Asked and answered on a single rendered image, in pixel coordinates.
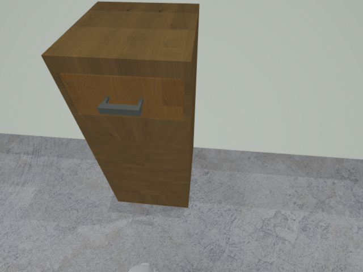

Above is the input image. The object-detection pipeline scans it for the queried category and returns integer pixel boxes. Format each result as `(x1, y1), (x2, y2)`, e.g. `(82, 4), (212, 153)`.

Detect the cabinet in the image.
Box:
(41, 2), (200, 208)

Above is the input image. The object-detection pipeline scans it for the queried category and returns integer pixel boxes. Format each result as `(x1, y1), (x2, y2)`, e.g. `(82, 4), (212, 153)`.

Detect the handle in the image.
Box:
(97, 96), (143, 116)

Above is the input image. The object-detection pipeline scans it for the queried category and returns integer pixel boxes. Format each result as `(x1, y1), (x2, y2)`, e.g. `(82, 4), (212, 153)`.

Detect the drawer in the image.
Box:
(59, 73), (184, 120)

